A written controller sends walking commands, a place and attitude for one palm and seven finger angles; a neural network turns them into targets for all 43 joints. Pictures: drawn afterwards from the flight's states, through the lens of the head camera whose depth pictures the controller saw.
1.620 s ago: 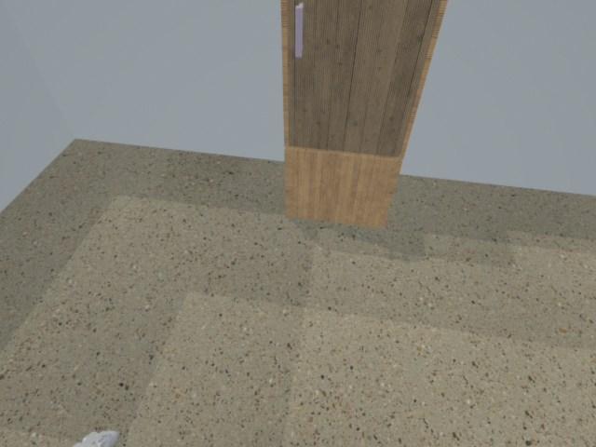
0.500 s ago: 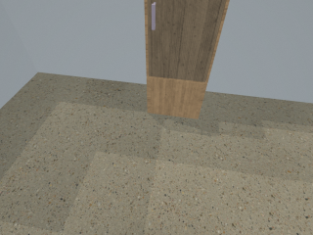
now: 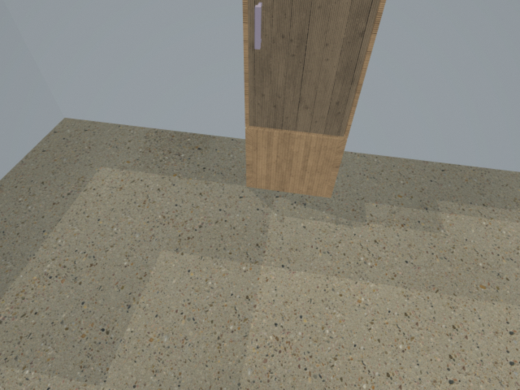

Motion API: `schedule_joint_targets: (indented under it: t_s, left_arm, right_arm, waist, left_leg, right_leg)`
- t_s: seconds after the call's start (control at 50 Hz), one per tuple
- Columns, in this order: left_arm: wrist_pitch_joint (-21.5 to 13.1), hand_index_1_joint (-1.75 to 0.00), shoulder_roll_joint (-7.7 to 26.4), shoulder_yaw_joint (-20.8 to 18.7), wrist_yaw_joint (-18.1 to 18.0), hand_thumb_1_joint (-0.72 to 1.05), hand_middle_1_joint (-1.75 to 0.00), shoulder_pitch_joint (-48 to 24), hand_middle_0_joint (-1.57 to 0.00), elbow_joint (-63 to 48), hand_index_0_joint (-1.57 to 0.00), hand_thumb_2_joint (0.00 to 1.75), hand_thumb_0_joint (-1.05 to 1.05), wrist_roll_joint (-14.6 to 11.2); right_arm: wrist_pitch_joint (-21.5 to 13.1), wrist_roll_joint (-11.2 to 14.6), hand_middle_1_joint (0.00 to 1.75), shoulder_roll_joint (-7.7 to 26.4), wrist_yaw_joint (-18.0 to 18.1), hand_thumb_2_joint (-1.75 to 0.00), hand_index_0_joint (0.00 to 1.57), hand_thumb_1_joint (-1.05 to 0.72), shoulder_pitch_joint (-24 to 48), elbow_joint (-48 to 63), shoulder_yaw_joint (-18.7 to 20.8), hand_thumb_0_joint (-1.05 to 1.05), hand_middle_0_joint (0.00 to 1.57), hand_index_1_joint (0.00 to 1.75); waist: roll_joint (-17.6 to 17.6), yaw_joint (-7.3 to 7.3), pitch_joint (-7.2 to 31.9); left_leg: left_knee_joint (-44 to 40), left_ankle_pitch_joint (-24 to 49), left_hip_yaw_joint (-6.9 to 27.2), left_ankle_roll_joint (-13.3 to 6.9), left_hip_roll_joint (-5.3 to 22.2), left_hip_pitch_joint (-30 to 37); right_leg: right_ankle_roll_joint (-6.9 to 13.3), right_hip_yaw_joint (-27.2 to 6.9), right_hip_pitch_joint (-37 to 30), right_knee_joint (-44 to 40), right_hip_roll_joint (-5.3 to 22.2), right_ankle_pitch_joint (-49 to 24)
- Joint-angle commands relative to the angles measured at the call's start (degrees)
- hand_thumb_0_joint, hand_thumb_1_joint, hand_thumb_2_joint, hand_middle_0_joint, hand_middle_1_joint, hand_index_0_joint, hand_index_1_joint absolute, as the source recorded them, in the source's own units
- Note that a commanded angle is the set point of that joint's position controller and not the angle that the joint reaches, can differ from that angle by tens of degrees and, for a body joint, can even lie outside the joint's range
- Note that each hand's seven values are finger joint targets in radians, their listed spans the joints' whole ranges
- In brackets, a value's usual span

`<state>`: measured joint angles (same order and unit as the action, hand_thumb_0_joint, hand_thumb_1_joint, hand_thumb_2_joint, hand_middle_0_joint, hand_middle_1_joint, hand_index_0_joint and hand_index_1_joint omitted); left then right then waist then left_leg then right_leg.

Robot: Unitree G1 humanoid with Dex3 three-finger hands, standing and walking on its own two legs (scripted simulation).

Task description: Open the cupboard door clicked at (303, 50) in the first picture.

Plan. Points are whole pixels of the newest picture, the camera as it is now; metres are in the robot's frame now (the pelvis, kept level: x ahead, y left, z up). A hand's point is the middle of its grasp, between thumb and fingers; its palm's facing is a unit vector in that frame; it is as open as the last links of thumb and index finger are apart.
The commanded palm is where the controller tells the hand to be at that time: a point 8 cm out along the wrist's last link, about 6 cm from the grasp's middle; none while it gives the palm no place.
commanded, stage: walk to a spot facing it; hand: left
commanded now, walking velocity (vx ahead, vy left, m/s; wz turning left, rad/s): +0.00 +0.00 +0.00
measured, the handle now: (258, 25) +1.18 +0.07 +0.07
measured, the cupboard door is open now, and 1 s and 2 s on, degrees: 0 0 0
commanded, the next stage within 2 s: take the last steps up to it in 0.72 s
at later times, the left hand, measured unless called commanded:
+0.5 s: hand out of the picture +0.08 +0.19 -0.20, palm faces -0.07 -0.99 -0.13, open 7.4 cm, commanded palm none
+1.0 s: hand (205, 286) +0.36 +0.15 -0.19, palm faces -0.11 -0.98 -0.18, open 7.2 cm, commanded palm none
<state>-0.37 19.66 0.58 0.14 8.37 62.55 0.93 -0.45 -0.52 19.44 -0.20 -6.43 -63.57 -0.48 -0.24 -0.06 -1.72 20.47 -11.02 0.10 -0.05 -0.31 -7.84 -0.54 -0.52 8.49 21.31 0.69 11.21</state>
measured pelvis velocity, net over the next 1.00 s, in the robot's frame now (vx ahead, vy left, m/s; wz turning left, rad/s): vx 0.29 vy -0.03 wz -0.12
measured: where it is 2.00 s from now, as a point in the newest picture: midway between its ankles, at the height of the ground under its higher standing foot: (282, 291)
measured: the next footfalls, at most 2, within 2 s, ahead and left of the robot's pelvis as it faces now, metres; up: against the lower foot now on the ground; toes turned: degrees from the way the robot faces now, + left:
right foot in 0.74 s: +0.34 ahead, -0.13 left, +0.00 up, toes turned -15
left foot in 1.10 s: +0.45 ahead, +0.08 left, +0.00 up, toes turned +3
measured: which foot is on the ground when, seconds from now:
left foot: down 0.00-0.74, up 0.76-1.00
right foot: down 0.00-0.38, up 0.40-0.72, down 0.74-1.00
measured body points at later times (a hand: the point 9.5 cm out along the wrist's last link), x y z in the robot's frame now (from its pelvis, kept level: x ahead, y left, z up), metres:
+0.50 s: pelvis +0.10 +0.02 -0.01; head +0.11 +0.04 +0.44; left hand +0.08 +0.24 -0.18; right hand +0.01 -0.19 -0.16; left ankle +0.00 +0.12 -0.75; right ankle +0.07 -0.10 -0.67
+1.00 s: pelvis +0.29 -0.03 -0.01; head +0.29 -0.01 +0.43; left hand +0.37 +0.20 -0.17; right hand +0.29 -0.26 -0.16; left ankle +0.37 +0.09 -0.71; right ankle +0.30 -0.12 -0.75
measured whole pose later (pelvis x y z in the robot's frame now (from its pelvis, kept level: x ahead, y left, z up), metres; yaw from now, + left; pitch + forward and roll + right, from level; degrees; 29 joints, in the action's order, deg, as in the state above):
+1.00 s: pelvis +0.29 -0.03 -0.01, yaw -7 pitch -2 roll -3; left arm -2.1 10.1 -2.6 -0.7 13.1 60.3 1.6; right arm -0.9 -1.6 8.9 0.6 -14.3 -59.4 3.0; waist 0.9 2.1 -1.3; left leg 51.4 -17.5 -4.9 0.9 8.2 -29.0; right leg 3.2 9.3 13.9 27.8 -1.3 12.6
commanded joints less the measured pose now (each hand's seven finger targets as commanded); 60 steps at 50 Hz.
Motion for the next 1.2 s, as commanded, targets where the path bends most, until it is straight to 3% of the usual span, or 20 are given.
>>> schedule_joint_targets:
  t_s: [0.0,0.04,0.12,0.3,0.32,0.36,0.4,0.5,0.58,0.66,0.68,0.7,0.72,0.76,0.86,1.06,1.08,1.1,1.12,1.18]
  left_arm:
    - [-1.3,-0.30,11.5,-2.3,-0.8,0.90,-0.30,-1.9,-0.20,-3.7,-0.20,0.90,0.00,-0.2]
    - [-0.1,-0.30,4.1,-0.8,-1.0,0.90,-0.30,2.5,-0.20,-1.8,-0.20,0.90,0.00,-0.3]
    - [0.7,-0.30,4.5,-1.8,0.1,0.90,-0.30,6.1,-0.20,-2.1,-0.20,0.90,0.00,0.5]
    - [-1.5,-0.30,3.0,-4.3,-0.5,0.90,-0.30,13.4,-0.20,-2.1,-0.20,0.90,0.00,0.2]
    - [-1.4,-0.30,1.3,-4.2,-0.4,0.90,-0.30,11.5,-0.20,-2.4,-0.20,0.90,0.00,0.1]
    - [-2.5,-0.30,-3.6,-3.1,-0.3,0.90,-0.30,3.0,-0.20,-6.5,-0.20,0.90,0.00,0.1]
    - [-2.5,-0.30,-4.3,-3.7,0.0,0.90,-0.30,0.6,-0.20,-6.7,-0.20,0.90,0.00,0.3]
    - [-0.7,-0.30,-8.5,-3.6,1.9,0.90,-0.30,0.5,-0.20,-7.5,-0.20,0.90,0.00,0.5]
    - [-1.0,-0.30,-9.7,-3.3,2.0,0.90,-0.30,-2.1,-0.20,-8.5,-0.20,0.90,0.00,0.0]
    - [-1.6,-0.30,-5.9,-4.6,0.9,0.90,-0.30,13.6,-0.20,-3.7,-0.20,0.90,0.00,0.7]
    - [-2.3,-0.30,-2.9,-5.6,0.5,0.90,-0.30,20.8,-0.20,-1.6,-0.20,0.90,0.00,1.1]
    - [-3.0,-0.30,3.2,-6.8,-0.4,0.90,-0.30,25.6,-0.20,-0.7,-0.20,0.90,0.00,1.1]
    - [-2.7,-0.30,5.6,-7.2,-0.5,0.90,-0.30,25.7,-0.20,-0.6,-0.20,0.90,0.00,-0.3]
    - [-2.4,-0.30,1.4,-6.3,-1.1,0.90,-0.30,13.2,-0.20,-4.3,-0.20,0.90,0.00,-0.6]
    - [-3.0,-0.30,-3.2,-4.2,-1.5,0.90,-0.30,4.6,-0.20,-5.7,-0.20,0.90,0.00,0.7]
    - [-2.1,-0.30,-2.8,-4.9,-0.4,0.90,-0.30,9.7,-0.20,-4.4,-0.20,0.90,0.00,0.4]
    - [-1.9,-0.30,-4.9,-4.5,-0.1,0.90,-0.30,10.3,-0.20,-4.8,-0.20,0.90,0.00,0.3]
    - [-2.0,-0.30,-7.9,-4.1,0.2,0.90,-0.30,9.1,-0.20,-6.6,-0.20,0.90,0.00,-0.1]
    - [-2.1,-0.30,-6.3,-4.1,-0.1,0.90,-0.30,5.7,-0.20,-7.9,-0.20,0.90,0.00,0.7]
    - [-2.3,-0.30,-6.2,-4.6,0.9,0.90,-0.30,7.0,-0.20,-5.6,-0.20,0.90,0.00,1.1]
  right_arm:
    - [-1.6,0.2,0.30,11.8,0.8,-0.90,0.20,-0.90,2.9,3.4,2.4,0.00,0.20,0.30]
    - [-0.6,-0.3,0.30,4.2,0.5,-0.90,0.20,-0.90,-1.2,1.5,0.6,0.00,0.20,0.30]
    - [0.0,-0.9,0.30,4.3,0.1,-0.90,0.20,-0.90,-3.9,2.0,1.4,0.00,0.20,0.30]
    - [-2.9,-0.2,0.30,-1.5,0.6,-0.90,0.20,-0.90,-10.8,3.2,2.0,0.00,0.20,0.30]
    - [-3.4,-0.2,0.30,-1.6,0.8,-0.90,0.20,-0.90,-15.8,1.6,2.1,0.00,0.20,0.30]
    - [-4.2,-1.1,0.30,3.4,2.1,-0.90,0.20,-0.90,-32.0,-4.3,3.8,0.00,0.20,0.30]
    - [-4.2,-1.0,0.30,-0.9,2.8,-0.90,0.20,-0.90,-30.1,-3.5,2.5,0.00,0.20,0.30]
    - [-5.6,-0.5,0.30,-4.8,3.0,-0.90,0.20,-0.90,-25.5,-2.8,2.3,0.00,0.20,0.30]
    - [-5.3,-0.5,0.30,-4.2,3.2,-0.90,0.20,-0.90,-26.3,-4.3,2.5,0.00,0.20,0.30]
    - [-4.7,-0.1,0.30,-1.8,2.9,-0.90,0.20,-0.90,-23.7,-4.2,3.5,0.00,0.20,0.30]
    - [-4.6,0.2,0.30,-2.9,2.5,-0.90,0.20,-0.90,-23.2,-3.7,3.4,0.00,0.20,0.30]
    - [-4.7,1.0,0.30,-7.0,1.9,-0.90,0.20,-0.90,-26.0,-2.7,2.7,0.00,0.20,0.30]
    - [-4.5,0.9,0.30,-8.0,2.0,-0.90,0.20,-0.90,-24.8,-0.9,3.1,0.00,0.20,0.30]
    - [-3.5,0.1,0.30,-7.3,1.4,-0.90,0.20,-0.90,-19.0,0.9,3.7,0.00,0.20,0.30]
    - [-0.1,-0.9,0.30,-11.1,0.7,-0.90,0.20,-0.90,-23.2,0.0,3.0,0.00,0.20,0.30]
    - [-2.3,-0.8,0.30,-7.8,-0.4,-0.90,0.20,-0.90,-15.8,4.3,3.9,0.00,0.20,0.30]
    - [-2.7,-1.1,0.30,-4.6,0.0,-0.90,0.20,-0.90,-19.8,3.4,4.4,0.00,0.20,0.30]
    - [-2.9,-1.8,0.30,0.6,0.5,-0.90,0.20,-0.90,-25.3,2.6,5.5,0.00,0.20,0.30]
    - [-2.7,-1.8,0.30,1.1,1.0,-0.90,0.20,-0.90,-26.7,2.0,5.5,0.00,0.20,0.30]
    - [-3.7,-1.0,0.30,-3.7,1.6,-0.90,0.20,-0.90,-17.6,4.3,3.8,0.00,0.20,0.30]
  waist:
    - [-0.1,-0.18,3.1]
    - [-0.4,-0.14,4.5]
    - [-1.3,-0.56,-4.2]
    - [-6.2,0.97,-4.6]
    - [-0.4,3.37,-3.7]
    - [20.1,8.46,-5.7]
    - [4.2,6.11,-9.1]
    - [6.7,1.69,-11.1]
    - [7.6,0.98,-8.9]
    - [6.1,-6.30,0.2]
    - [3.6,-9.53,3.8]
    - [-8.4,-9.71,10.0]
    - [-9.0,-7.51,11.8]
    - [-3.1,-3.96,3.0]
    - [-3.5,3.89,-0.5]
    - [0.6,2.68,-3.6]
    - [8.7,4.19,-3.2]
    - [20.4,6.03,-3.5]
    - [20.6,6.69,-3.5]
    - [4.9,1.80,-4.5]
  left_leg:
    - [-3.2,6.8,6.1,-1.5,7.0,0.9]
    - [-2.0,-0.9,4.4,-0.4,6.4,1.2]
    - [-1.2,-21.7,4.5,-1.4,5.2,-7.6]
    - [11.0,-11.6,-4.2,-0.9,3.5,-8.1]
    - [4.6,-7.8,-1.3,-2.2,4.8,0.8]
    - [-5.3,17.8,23.1,-10.2,22.1,19.0]
    - [-3.4,27.2,18.6,-13.0,23.6,16.4]
    - [-10.8,16.7,2.9,-8.8,15.5,7.8]
    - [-9.4,30.7,-4.1,-7.5,13.8,7.0]
    - [12.2,45.5,-8.0,-5.1,13.5,5.3]
    - [25.3,35.1,-8.2,-3.4,11.6,-3.0]
    - [47.0,-1.2,-8.9,-1.4,4.5,-17.0]
    - [61.4,-21.4,-4.0,-1.8,1.4,-23.0]
    - [61.6,-12.8,0.7,-2.1,7.7,-25.1]
    - [41.9,-9.1,-2.6,0.5,9.6,-13.9]
    - [11.0,-5.4,-8.3,0.9,5.2,0.3]
    - [3.7,-12.5,0.5,-1.1,10.1,4.5]
    - [-7.3,-20.7,18.2,-6.8,22.2,6.9]
    - [-12.5,-22.5,26.4,-9.1,25.4,5.2]
    - [-12.2,-14.2,15.2,-8.5,21.2,0.1]
  right_leg:
    - [2.1,-5.6,-0.1,-3.8,6.3,-5.7]
    - [1.1,-5.4,0.1,-3.3,5.6,3.8]
    - [3.0,-8.3,6.2,-3.1,4.4,22.3]
    - [9.8,-15.9,4.5,0.3,10.4,7.2]
    - [7.7,-10.1,9.9,8.2,6.1,3.0]
    - [2.6,2.9,34.8,38.7,-3.0,19.3]
    - [3.1,-0.6,37.9,45.8,2.6,16.8]
    - [2.0,4.4,33.6,38.0,4.4,4.4]
    - [3.9,9.3,20.7,20.2,0.7,-0.4]
    - [6.9,10.6,-1.2,14.0,-3.2,-3.0]
    - [8.4,6.5,-13.3,10.5,0.3,-5.0]
    - [14.7,-15.9,-23.4,6.2,16.8,-5.1]
    - [19.2,-31.5,-21.0,-2.6,25.7,-6.0]
    - [16.5,-24.3,-4.0,-8.1,22.9,11.9]
    - [11.0,-3.3,17.1,-9.9,14.7,3.5]
    - [7.7,-0.5,17.4,-2.5,10.7,19.0]
    - [5.5,2.8,20.8,7.9,6.6,17.7]
    - [2.3,9.9,27.9,25.4,0.0,19.0]
    - [2.4,5.7,30.7,37.8,0.0,21.1]
    - [1.9,1.2,31.0,46.3,5.5,8.6]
